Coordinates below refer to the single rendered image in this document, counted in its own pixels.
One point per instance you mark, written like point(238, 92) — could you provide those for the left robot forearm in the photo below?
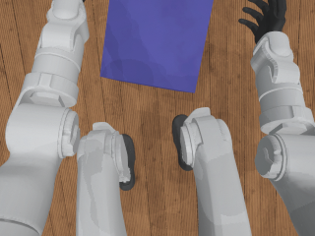
point(58, 58)

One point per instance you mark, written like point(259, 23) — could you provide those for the right robot hand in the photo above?
point(273, 18)

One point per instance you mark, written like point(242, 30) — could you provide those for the carton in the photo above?
point(155, 43)

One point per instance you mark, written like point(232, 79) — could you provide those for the right robot foot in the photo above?
point(177, 123)

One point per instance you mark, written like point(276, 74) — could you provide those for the robot left upper arm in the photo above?
point(39, 137)

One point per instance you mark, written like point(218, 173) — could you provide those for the right robot forearm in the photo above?
point(277, 80)

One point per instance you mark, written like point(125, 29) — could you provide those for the robot right upper arm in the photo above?
point(288, 161)

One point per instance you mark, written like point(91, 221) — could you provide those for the robot left shin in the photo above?
point(125, 174)

